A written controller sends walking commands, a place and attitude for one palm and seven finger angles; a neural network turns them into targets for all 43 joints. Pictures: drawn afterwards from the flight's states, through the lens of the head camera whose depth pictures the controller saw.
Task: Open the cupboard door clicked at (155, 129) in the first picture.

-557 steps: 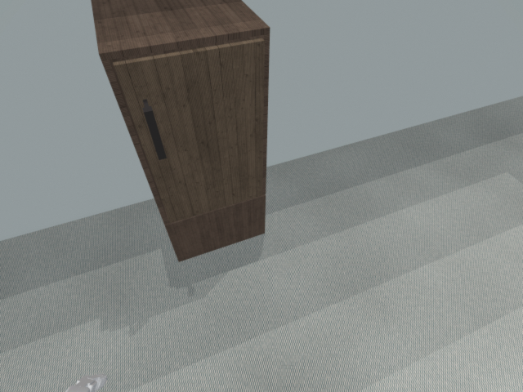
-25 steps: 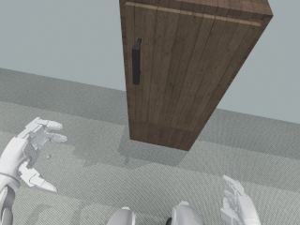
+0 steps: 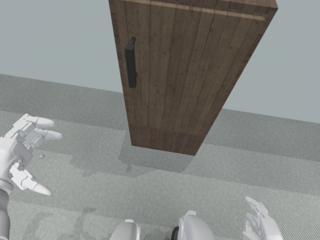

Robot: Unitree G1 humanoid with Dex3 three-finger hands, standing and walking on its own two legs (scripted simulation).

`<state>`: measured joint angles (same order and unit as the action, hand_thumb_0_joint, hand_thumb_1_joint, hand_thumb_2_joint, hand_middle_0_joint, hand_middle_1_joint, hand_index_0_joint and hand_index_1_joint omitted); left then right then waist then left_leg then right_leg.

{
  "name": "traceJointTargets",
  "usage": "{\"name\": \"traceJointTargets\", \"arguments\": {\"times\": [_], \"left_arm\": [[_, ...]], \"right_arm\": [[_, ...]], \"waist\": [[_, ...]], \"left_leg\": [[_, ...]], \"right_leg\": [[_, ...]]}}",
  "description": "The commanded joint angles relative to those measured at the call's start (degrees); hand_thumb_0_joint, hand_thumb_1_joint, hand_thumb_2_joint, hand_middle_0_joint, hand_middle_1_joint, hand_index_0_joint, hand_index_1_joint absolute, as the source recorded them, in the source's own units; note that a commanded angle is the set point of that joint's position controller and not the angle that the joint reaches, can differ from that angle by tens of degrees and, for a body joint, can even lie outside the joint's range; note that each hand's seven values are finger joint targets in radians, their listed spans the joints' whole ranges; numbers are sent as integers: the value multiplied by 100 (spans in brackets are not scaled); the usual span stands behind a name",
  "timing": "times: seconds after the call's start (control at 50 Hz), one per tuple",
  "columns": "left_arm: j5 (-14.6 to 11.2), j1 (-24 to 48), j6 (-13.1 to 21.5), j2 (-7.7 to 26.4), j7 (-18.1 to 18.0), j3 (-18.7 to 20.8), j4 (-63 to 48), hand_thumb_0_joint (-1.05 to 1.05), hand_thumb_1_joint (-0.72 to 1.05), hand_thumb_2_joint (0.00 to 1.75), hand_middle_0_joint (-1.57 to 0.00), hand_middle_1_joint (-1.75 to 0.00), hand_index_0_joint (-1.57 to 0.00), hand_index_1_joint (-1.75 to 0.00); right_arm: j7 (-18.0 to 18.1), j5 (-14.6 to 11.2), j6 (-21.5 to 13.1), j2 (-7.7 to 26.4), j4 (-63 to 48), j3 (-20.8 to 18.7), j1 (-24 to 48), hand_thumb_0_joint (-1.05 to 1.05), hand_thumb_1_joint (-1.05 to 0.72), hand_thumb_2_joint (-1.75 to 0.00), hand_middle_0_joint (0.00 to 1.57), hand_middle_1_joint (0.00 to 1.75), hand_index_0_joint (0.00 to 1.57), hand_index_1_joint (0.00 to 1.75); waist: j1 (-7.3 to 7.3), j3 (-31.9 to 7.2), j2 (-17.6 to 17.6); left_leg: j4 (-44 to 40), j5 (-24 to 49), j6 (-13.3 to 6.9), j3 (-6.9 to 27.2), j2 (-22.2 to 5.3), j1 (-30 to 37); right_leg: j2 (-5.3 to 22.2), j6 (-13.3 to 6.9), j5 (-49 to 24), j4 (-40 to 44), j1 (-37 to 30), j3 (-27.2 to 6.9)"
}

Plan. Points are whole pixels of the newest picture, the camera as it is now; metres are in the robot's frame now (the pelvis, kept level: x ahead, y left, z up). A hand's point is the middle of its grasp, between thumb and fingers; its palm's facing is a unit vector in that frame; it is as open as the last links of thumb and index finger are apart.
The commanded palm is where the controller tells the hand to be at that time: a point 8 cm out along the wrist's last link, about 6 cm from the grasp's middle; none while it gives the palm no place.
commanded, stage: raise the hand with hooked fingers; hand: left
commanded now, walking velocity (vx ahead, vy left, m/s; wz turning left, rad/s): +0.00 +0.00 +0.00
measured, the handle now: (132, 63) +0.60 +0.11 +0.04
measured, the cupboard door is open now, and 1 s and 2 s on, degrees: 0 0 0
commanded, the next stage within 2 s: move the hooked fingers beside the handle in 0.20 s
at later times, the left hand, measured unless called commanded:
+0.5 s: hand (49, 150) +0.30 +0.26 +0.04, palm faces -0.14 -0.99 -0.02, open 14.0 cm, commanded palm +0.29 +0.31 +0.06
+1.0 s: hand (77, 117) +0.40 +0.23 +0.04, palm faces -0.16 -0.99 -0.02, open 14.0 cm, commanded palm +0.38 +0.28 +0.05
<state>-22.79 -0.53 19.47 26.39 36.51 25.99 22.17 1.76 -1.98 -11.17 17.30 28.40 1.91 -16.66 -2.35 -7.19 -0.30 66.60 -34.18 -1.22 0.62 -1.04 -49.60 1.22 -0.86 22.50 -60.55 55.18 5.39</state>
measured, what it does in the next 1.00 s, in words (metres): stands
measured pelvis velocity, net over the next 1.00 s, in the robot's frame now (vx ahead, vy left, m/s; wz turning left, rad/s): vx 0.01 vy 0.01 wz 0.00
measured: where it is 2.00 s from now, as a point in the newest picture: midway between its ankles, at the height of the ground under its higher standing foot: outside the picture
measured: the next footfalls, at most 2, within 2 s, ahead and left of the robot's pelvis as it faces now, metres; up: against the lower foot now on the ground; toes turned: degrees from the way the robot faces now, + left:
none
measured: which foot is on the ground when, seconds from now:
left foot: down 0.00-1.00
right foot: down 0.00-1.00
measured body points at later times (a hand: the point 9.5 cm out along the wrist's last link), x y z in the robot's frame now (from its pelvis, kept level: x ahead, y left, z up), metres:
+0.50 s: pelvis -0.01 +0.01 -0.01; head +0.08 +0.03 +0.43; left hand +0.31 +0.32 +0.05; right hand +0.16 -0.24 -0.08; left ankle -0.02 +0.10 -0.65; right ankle +0.06 -0.12 -0.65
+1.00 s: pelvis +0.01 +0.01 +0.00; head +0.12 +0.03 +0.44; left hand +0.40 +0.28 +0.05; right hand +0.11 -0.25 -0.10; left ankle -0.02 +0.10 -0.65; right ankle +0.06 -0.12 -0.65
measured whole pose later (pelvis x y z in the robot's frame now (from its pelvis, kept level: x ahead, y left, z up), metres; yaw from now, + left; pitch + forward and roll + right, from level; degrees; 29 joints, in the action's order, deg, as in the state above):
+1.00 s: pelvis +0.01 +0.01 +0.00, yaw +0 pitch +21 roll -3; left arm -14.3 22.5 18.7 24.3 27.4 18.7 37.8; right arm 2.0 -1.6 -5.6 15.7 31.8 2.6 -18.0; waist -4.9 -7.8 -0.5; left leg 65.4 -33.5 -2.2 -0.1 0.0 -52.6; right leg 2.1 0.4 21.7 -59.3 58.1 4.4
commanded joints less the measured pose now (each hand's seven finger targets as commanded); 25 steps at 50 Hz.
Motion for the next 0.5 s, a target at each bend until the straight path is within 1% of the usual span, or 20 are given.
{"name": "traceJointTargets", "arguments": {"times": [0.0,0.02,0.04,0.06,0.08,0.12,0.14,0.16,0.2,0.24,0.28,0.3,0.32,0.34,0.36,0.38,0.4,0.42,0.44,0.48], "left_arm": [[-113,692,302,1540,-28,581,-1049,0,-50,30,-30,-120,-30,-120],[-95,653,264,1528,-8,540,-1116,0,-50,30,-30,-120,-30,-120],[-102,753,243,1531,24,498,-1153,0,-50,30,-30,-120,-30,-120],[-79,714,234,1556,43,516,-1183,0,-50,30,-30,-120,-30,-120],[-112,682,237,1554,56,543,-1186,0,-50,30,-30,-120,-30,-120],[-140,728,292,1585,8,611,-1181,0,-50,30,-30,-120,-30,-120],[-204,819,320,1609,13,663,-1086,0,-50,30,-30,-120,-30,-120],[-227,826,336,1562,23,677,-982,0,-50,30,-30,-120,-30,-120],[-253,832,358,1463,23,639,-824,0,-50,30,-30,-120,-30,-120],[-210,972,338,1460,62,548,-789,0,-50,30,-30,-120,-30,-120],[-155,930,307,1415,120,452,-845,0,-50,30,-30,-120,-30,-120],[-117,1055,265,1263,135,248,-828,0,-50,30,-30,-120,-30,-120],[-79,1409,266,1320,115,221,-881,0,-50,30,-30,-120,-30,-120],[-77,1805,282,1338,118,161,-865,0,-50,30,-30,-120,-30,-120],[-43,1968,276,1500,100,272,-750,0,-50,30,-30,-120,-30,-120],[-20,2136,319,1481,68,233,-722,0,-50,30,-30,-120,-30,-120],[-10,2132,330,1342,34,129,-703,0,-50,30,-30,-120,-30,-120],[30,2294,327,1297,-8,51,-693,0,-50,30,-30,-120,-30,-120],[24,2514,335,1448,-46,153,-664,0,-50,30,-30,-120,-30,-120],[120,2691,284,1467,-115,118,-507,0,-50,30,-30,-120,-30,-120]], "right_arm": [[50,-32,-278,846,-825,-393,26,0,-90,-90,20,30,20,30],[49,-32,-282,840,-840,-392,22,0,-90,-90,20,30,20,30],[55,-18,-284,850,-846,-384,14,0,-90,-90,20,30,20,30],[54,-27,-271,842,-825,-386,7,0,-90,-90,20,30,20,30],[56,-24,-277,828,-826,-390,28,0,-90,-90,20,30,20,30],[79,-32,-284,836,-824,-383,52,0,-90,-90,20,30,20,30],[90,-6,-289,835,-796,-368,60,0,-90,-90,20,30,20,30],[95,-14,-272,824,-775,-355,63,0,-90,-90,20,30,20,30],[117,-33,-275,821,-772,-353,93,0,-90,-90,20,30,20,30],[125,-17,-283,845,-769,-338,95,0,-90,-90,20,30,20,30],[122,-33,-283,832,-771,-354,94,0,-90,-90,20,30,20,30],[125,-39,-284,831,-778,-344,86,0,-90,-90,20,30,20,30],[145,-37,-291,850,-723,-348,98,0,-90,-90,20,30,20,30],[181,-13,-295,863,-674,-334,84,0,-90,-90,20,30,20,30],[198,-17,-275,870,-622,-330,54,0,-90,-90,20,30,20,30],[213,-25,-280,875,-595,-326,53,0,-90,-90,20,30,20,30],[218,-27,-290,854,-611,-325,53,0,-90,-90,20,30,20,30],[232,-22,-295,861,-592,-329,47,0,-90,-90,20,30,20,30],[253,-4,-290,887,-558,-328,25,0,-90,-90,20,30,20,30],[246,-10,-245,866,-516,-315,2,0,-90,-90,20,30,20,30]], "waist": [[160,-1698,-733],[142,-1749,-741],[115,-1780,-693],[113,-1875,-633],[105,-1843,-636],[94,-1737,-424],[80,-1602,-403],[74,-1614,-291],[67,-1523,-214],[79,-1495,-473],[84,-1635,-530],[13,-1587,-463],[-30,-1602,-538],[-104,-1532,-525],[-85,-1575,-548],[-107,-1546,-499],[-75,-1559,-561],[-96,-1629,-547],[-82,-1662,-553],[-67,-1828,-680]], "left_leg": [[-1159,2249,35,79,160,332],[-1149,2246,18,64,164,354],[-1103,2331,16,87,156,347],[-1110,2383,11,91,146,396],[-1082,2295,6,71,159,348],[-1088,2132,-1,97,153,235],[-1024,2102,6,101,161,139],[-1028,1995,8,77,160,99],[-1006,1793,3,69,171,-36],[-1008,1880,12,84,168,23],[-1061,1961,12,83,166,180],[-1064,1893,-4,86,162,189],[-1031,1769,-8,96,154,171],[-947,1775,-9,125,145,126],[-968,1692,5,133,135,116],[-992,1656,7,179,133,152],[-1033,1649,13,188,142,198],[-1044,1631,16,190,138,243],[-988,1766,32,212,134,248],[-1038,1834,63,215,133,319]], "right_leg": [[-202,-62,-722,650,-1996,-361],[-196,-47,-744,680,-2014,-379],[-231,-72,-813,622,-2011,-363],[-222,-48,-891,635,-2073,-371],[-209,-33,-845,668,-2075,-402],[-211,-23,-666,707,-2051,-406],[-244,-59,-621,681,-1989,-416],[-227,-40,-527,716,-2025,-447],[-189,-27,-290,769,-1987,-501],[-212,-80,-381,682,-1904,-456],[-192,-53,-526,682,-1933,-429],[-198,-35,-485,698,-1826,-410],[-189,-26,-355,690,-1728,-425],[-225,-60,-346,601,-1593,-409],[-214,-56,-249,629,-1603,-439],[-213,-57,-217,605,-1550,-397],[-209,-62,-197,599,-1500,-365],[-201,-52,-190,574,-1449,-330],[-232,-88,-287,503,-1410,-316],[-194,-70,-369,495,-1443,-314]]}}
